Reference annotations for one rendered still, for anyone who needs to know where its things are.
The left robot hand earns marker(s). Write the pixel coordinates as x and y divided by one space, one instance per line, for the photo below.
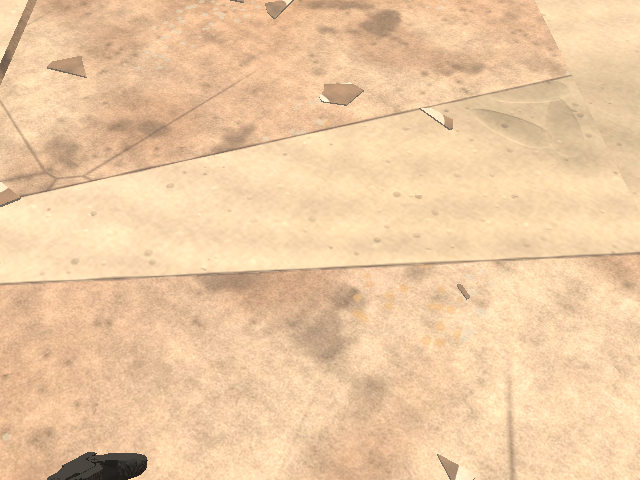
111 466

